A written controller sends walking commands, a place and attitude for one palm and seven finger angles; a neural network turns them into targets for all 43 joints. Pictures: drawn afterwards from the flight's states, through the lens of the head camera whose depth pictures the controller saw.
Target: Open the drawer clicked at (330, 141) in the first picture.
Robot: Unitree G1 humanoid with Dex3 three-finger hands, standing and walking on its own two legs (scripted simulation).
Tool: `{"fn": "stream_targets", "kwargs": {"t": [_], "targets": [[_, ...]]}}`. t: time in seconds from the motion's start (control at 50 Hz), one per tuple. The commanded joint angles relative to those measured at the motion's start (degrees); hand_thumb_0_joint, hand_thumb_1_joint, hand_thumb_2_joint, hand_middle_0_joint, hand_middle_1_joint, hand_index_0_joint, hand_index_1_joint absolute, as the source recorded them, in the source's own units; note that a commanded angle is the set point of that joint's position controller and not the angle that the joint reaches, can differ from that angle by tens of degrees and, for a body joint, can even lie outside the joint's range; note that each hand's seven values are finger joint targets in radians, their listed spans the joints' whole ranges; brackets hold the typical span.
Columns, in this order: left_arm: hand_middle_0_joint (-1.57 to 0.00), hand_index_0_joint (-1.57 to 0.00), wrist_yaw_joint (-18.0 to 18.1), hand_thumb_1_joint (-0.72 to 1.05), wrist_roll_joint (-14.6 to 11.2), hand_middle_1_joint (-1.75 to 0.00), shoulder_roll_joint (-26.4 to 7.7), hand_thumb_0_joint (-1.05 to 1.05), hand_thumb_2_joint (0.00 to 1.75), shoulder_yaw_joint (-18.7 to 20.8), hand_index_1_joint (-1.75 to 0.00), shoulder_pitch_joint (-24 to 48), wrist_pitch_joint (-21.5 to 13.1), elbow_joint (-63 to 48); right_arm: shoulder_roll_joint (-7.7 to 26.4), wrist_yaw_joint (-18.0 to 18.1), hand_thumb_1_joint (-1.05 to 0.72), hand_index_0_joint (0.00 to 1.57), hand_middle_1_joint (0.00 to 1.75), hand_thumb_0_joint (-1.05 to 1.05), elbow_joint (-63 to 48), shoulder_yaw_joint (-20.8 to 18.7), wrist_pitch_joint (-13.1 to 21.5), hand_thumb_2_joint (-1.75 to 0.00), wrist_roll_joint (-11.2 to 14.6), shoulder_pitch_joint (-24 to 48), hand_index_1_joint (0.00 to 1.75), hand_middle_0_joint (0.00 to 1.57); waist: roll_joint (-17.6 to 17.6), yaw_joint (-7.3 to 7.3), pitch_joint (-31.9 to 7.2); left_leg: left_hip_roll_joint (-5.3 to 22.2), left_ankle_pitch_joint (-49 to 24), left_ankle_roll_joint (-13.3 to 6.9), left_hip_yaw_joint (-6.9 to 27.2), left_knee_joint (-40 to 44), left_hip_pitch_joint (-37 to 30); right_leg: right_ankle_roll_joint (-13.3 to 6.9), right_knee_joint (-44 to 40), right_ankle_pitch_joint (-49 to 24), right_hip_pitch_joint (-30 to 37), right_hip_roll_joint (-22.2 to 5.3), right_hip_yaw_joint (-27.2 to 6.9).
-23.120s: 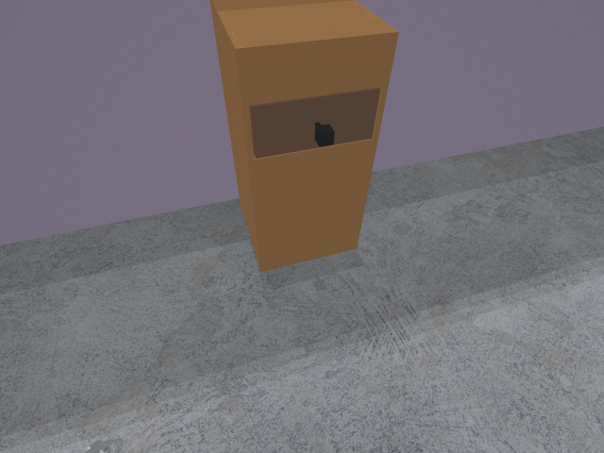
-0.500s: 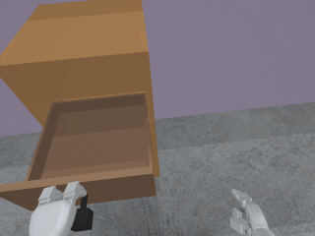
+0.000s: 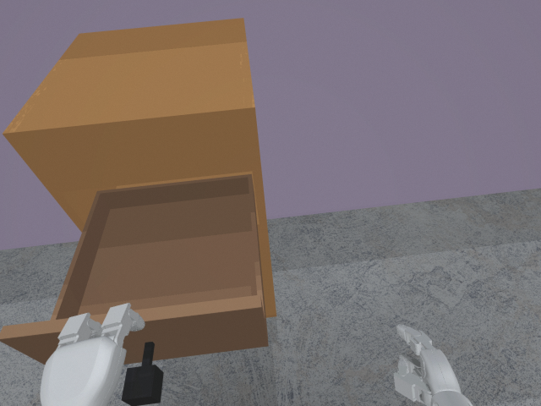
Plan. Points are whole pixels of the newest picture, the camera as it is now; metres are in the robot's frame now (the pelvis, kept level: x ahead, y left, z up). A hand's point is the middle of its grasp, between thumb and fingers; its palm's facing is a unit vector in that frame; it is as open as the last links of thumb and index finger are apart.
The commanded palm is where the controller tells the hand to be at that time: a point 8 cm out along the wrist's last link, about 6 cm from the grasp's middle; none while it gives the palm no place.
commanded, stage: lift the hand off the handle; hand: left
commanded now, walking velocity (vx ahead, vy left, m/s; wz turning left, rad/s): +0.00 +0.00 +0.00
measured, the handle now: (145, 370) +0.18 +0.24 -0.08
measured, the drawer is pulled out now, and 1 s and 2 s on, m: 0.30 0.30 0.30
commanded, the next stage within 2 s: draw the hand back to the body in 0.86 s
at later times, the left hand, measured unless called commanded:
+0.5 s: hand (96, 364) +0.15 +0.24 +0.05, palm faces +0.05 -0.13 -0.99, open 13.9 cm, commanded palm +0.12 +0.24 +0.12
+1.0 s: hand (97, 363) +0.15 +0.23 +0.07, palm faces +0.04 -0.19 -0.98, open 13.9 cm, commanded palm +0.12 +0.23 +0.14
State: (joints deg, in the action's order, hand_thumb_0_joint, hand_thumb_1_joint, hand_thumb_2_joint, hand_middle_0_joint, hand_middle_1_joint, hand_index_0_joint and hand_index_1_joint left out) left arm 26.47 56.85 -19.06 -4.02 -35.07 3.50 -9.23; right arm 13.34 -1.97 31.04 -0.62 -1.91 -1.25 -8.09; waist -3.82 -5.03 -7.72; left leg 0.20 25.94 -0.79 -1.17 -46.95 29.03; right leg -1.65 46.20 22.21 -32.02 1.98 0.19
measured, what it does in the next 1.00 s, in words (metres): stands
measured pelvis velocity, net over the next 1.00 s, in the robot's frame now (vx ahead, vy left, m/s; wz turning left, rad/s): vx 0.00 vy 0.01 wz -0.01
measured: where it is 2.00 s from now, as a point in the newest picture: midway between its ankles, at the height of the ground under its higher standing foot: outside the picture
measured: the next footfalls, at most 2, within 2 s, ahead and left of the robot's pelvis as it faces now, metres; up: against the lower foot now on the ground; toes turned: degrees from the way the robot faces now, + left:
none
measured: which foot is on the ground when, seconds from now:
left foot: down 0.00-1.00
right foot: down 0.00-1.00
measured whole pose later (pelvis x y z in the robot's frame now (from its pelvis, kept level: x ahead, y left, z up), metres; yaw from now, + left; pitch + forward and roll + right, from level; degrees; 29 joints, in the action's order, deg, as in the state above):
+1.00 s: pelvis +0.00 +0.01 +0.02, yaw -1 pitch +2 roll -1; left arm 16.4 55.7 -20.1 -5.7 -36.7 4.9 -21.3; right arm 12.7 -3.6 31.4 0.3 -2.4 -0.1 -6.8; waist -5.1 -7.8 -4.1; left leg -0.2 21.0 -1.7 -2.1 -34.9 16.0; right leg -0.7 33.5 16.8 -18.9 1.7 -1.0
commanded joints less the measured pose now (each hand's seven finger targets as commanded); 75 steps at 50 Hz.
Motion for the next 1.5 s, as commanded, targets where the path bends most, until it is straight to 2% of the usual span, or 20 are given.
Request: {"fn": "stream_targets", "kwargs": {"t": [0.0, 0.08, 0.1, 0.18, 0.2, 0.38, 0.5, 0.52, 0.56, 0.6, 0.72, 0.8, 0.9, 1.02, 1.1, 1.24, 1.28, 1.34, 1.36, 1.48], "targets": [[-0.30, -0.30, 1.42, -0.50, 0.24, -1.20, -8.28, 0.00, 0.30, 7.21, -1.20, 1.07, -0.12, -11.28, 5.25, 0.74, -0.90, 0.20, 0.30, 0.00, -9.68, -2.20, 3.16, -0.90, 0.39, 8.23, 0.30, 0.20, 3.54, 0.10, -3.82, 0.39, -12.91, -1.13, 1.61, 7.91, -5.07, -1.43, -10.08, -12.11, 5.36, -1.77, -2.45], [-0.30, -0.30, -0.03, -0.50, -0.16, -1.20, -10.51, 0.00, 0.30, 9.34, -1.20, 1.99, -0.12, -11.30, 5.38, 0.95, -0.90, 0.20, 0.30, 0.00, -9.31, -1.84, 3.19, -0.90, 0.49, 8.38, 0.30, 0.20, 1.94, -0.49, -5.45, 0.02, -14.05, -1.09, 1.41, 9.01, -6.73, -1.32, -11.42, -13.23, 7.78, -2.05, -3.42], [-0.30, -0.30, -0.61, -0.50, -0.77, -1.20, -7.95, 0.00, 0.30, 6.77, -1.20, 1.30, -0.03, -11.70, 5.16, 1.04, -0.90, 0.20, 0.30, 0.00, -9.38, -2.09, 3.22, -0.90, 0.68, 8.74, 0.30, 0.20, 1.76, -0.13, -3.73, 0.19, -13.89, -1.14, 1.39, 9.35, -6.95, -1.36, -11.86, -13.20, 7.55, -2.00, -3.21], [-0.30, -0.30, -2.18, -0.50, -1.14, -1.20, -9.85, 0.00, 0.30, 8.03, -1.20, 2.99, -0.61, -12.79, 5.46, 1.06, -0.90, 0.20, 0.30, 0.00, -9.09, -1.86, 3.51, -0.90, 0.47, 8.65, 0.30, 0.20, 2.80, -0.25, -4.28, 0.16, -14.36, -1.33, 1.48, 10.34, -8.44, -1.12, -13.41, -12.30, 8.47, -2.16, -3.24], [-0.30, -0.30, -2.60, -0.50, -1.63, -1.20, -7.81, 0.00, 0.30, 6.07, -1.20, 1.76, -0.74, -13.30, 5.25, 1.15, -0.90, 0.20, 0.30, 0.00, -9.23, -2.11, 3.57, -0.90, 0.64, 9.05, 0.30, 0.20, 2.12, -0.20, -2.50, 0.16, -14.40, -1.38, 1.47, 10.60, -8.55, -1.28, -13.89, -12.93, 8.60, -2.12, -3.50], [-0.30, -0.30, -2.60, -0.50, -0.86, -1.20, -11.25, 0.00, 0.30, 10.15, -1.20, 0.61, -1.19, -15.53, 5.21, 0.51, -0.90, 0.20, 0.30, 0.00, -9.19, -1.86, 3.41, -0.90, 0.44, 9.19, 0.30, 0.20, 3.07, -1.47, -4.14, 0.04, -16.56, -1.05, 1.25, 12.18, -10.76, -1.39, -15.20, -14.69, 11.29, -2.16, -3.97], [-0.30, -0.30, -4.00, -0.50, -2.14, -1.20, -8.30, 0.00, 0.30, 6.96, -1.20, 0.98, -0.32, -18.04, 4.98, 0.40, -0.90, 0.20, 0.30, 0.00, -8.98, -2.22, 3.25, -0.90, 1.01, 10.30, 0.30, 0.20, 0.88, -1.11, -1.62, 0.42, -17.58, -1.05, 1.47, 13.71, -12.57, -1.51, -16.56, -14.85, 11.60, -2.09, -3.71], [-0.30, -0.30, -4.29, -0.50, -1.95, -1.20, -9.34, 0.00, 0.30, 7.38, -1.20, 1.85, -0.26, -18.56, 5.29, 0.26, -0.90, 0.20, 0.30, 0.00, -9.11, -1.89, 3.37, -0.90, 0.70, 9.86, 0.30, 0.20, 2.89, -1.19, -4.06, 0.42, -18.48, -1.29, 1.52, 13.50, -13.13, -1.18, -16.34, -15.74, 12.52, -2.38, -2.93], [-0.30, -0.30, -5.18, -0.50, -2.73, -1.20, -9.53, 0.00, 0.30, 7.74, -1.20, 0.44, -0.26, -19.15, 5.22, 0.52, -0.90, 0.20, 0.30, 0.00, -9.20, -2.06, 3.34, -0.90, 1.03, 10.41, 0.30, 0.20, 3.21, -1.37, -2.02, 0.49, -18.35, -1.18, 1.76, 14.37, -13.25, -1.39, -17.56, -15.29, 13.10, -2.15, -3.89], [-0.30, -0.30, -5.92, -0.50, -2.19, -1.20, -8.21, 0.00, 0.30, 5.36, -1.20, 1.99, -0.32, -20.92, 4.97, 0.28, -0.90, 0.20, 0.30, 0.00, -9.22, -1.94, 3.28, -0.90, 0.94, 10.51, 0.30, 0.20, 2.12, -1.07, -1.08, 0.59, -18.03, -1.26, 1.77, 14.74, -14.10, -1.31, -17.75, -13.78, 12.14, -2.18, -3.23], [-0.30, -0.30, -6.46, -0.50, -0.66, -1.20, -10.56, 0.00, 0.30, 7.69, -1.20, 1.00, -0.20, -22.38, 4.70, -0.28, -0.90, 0.20, 0.30, 0.00, -9.41, -1.52, 3.30, -0.90, 0.86, 9.80, 0.30, 0.20, 2.10, -2.56, -2.97, 0.98, -21.49, -0.92, 1.99, 15.57, -16.01, -1.67, -17.80, -14.63, 13.80, -1.80, -2.30], [-0.30, -0.30, -7.33, -0.50, -1.46, -1.20, -7.51, 0.00, 0.30, 4.74, -1.20, -0.87, 0.61, -22.34, 4.44, -0.91, -0.90, 0.20, 0.30, 0.00, -9.42, -1.51, 2.98, -0.90, 1.54, 10.84, 0.30, 0.20, 1.10, -2.30, 0.61, 1.38, -22.06, -0.42, 2.38, 16.56, -15.64, -1.93, -18.02, -14.46, 13.31, -1.24, -2.32], [-0.30, -0.30, -7.94, -0.50, -0.75, -1.20, -7.22, 0.00, 0.30, 3.43, -1.20, -0.17, 1.11, -24.64, 4.53, -1.54, -0.90, 0.20, 0.30, 0.00, -9.93, -1.38, 2.75, -0.90, 1.49, 11.01, 0.30, 0.20, 1.65, -2.47, -0.50, 1.50, -23.38, -0.49, 2.37, 16.84, -16.11, -1.89, -17.60, -15.87, 14.26, -1.18, -2.20], [-0.30, -0.30, -6.75, -0.50, 0.93, -1.20, -11.08, 0.00, 0.30, 7.62, -1.20, 3.03, 0.45, -25.76, 4.42, -1.06, -0.90, 0.20, 0.30, 0.00, -9.83, -1.12, 2.63, -0.90, 0.80, 10.10, 0.30, 0.20, 0.99, -2.84, -1.96, 1.22, -22.15, -0.67, 2.46, 16.40, -17.28, -2.13, -18.35, -13.99, 14.26, -1.17, -2.96], [-0.30, -0.30, -7.23, -0.50, -0.74, -1.20, -9.71, 0.00, 0.30, 6.90, -1.20, 4.67, 1.07, -25.04, 4.32, -0.48, -0.90, 0.20, 0.30, 0.00, -9.21, -1.23, 2.47, -0.90, 1.35, 11.33, 0.30, 0.20, -0.99, -2.19, 0.57, 1.24, -21.51, -0.51, 2.81, 17.41, -17.84, -2.16, -19.51, -13.41, 14.27, -1.26, -3.14], [-0.30, -0.30, -11.54, -0.50, -2.97, -1.20, -10.30, 0.00, 0.30, 6.06, -1.20, 2.93, 2.84, -25.11, 4.79, -0.31, -0.90, 0.20, 0.30, 0.00, -9.53, -0.83, 2.25, -0.90, 1.90, 11.96, 0.30, 0.20, 3.00, -2.48, 1.02, 1.04, -22.83, -0.80, 2.77, 19.89, -17.45, -1.32, -21.04, -15.52, 18.07, -1.65, -2.14], [-0.30, -0.30, -12.16, -0.50, -1.99, -1.20, -11.64, 0.00, 0.30, 6.87, -1.20, 3.51, 2.86, -26.55, 4.86, -0.38, -0.90, 0.20, 0.30, 0.00, -9.84, -0.35, 2.42, -0.90, 1.73, 11.18, 0.30, 0.20, 0.08, -2.90, -0.39, 1.02, -23.22, -0.85, 2.75, 20.28, -17.99, -1.51, -20.97, -14.74, 18.99, -1.66, -1.63], [-0.30, -0.30, -11.88, -0.50, -1.63, -1.20, -13.69, 0.00, 0.30, 9.35, -1.20, 3.34, 1.79, -28.02, 4.88, -0.28, -0.90, 0.20, 0.30, 0.00, -9.87, -0.50, 2.34, -0.90, 1.51, 11.30, 0.30, 0.20, 0.81, -3.23, 0.02, 1.02, -24.25, -0.71, 2.60, 19.85, -18.89, -1.77, -21.51, -16.24, 18.96, -1.49, -2.93], [-0.30, -0.30, -11.58, -0.50, -1.61, -1.20, -14.46, 0.00, 0.30, 10.63, -1.20, 2.59, 1.51, -29.12, 5.00, -0.27, -0.90, 0.20, 0.30, 0.00, -10.02, -0.48, 2.48, -0.90, 1.64, 11.83, 0.30, 0.20, -2.20, -3.51, -0.18, 1.04, -24.58, -0.40, 3.02, 19.89, -19.23, -2.15, -21.54, -16.42, 19.50, -1.36, -3.75], [-0.30, -0.30, -11.15, -0.50, -3.24, -1.20, -14.21, 0.00, 0.30, 12.21, -1.20, 2.56, 1.32, -28.25, 5.19, -0.11, -0.90, 0.20, 0.30, 0.00, -9.49, -0.84, 2.25, -0.90, 1.71, 10.68, 0.30, 0.20, 0.56, -2.90, -0.20, 1.06, -24.32, -0.62, 2.77, 19.74, -19.82, -1.63, -22.18, -16.83, 18.87, -1.65, -3.07]]}}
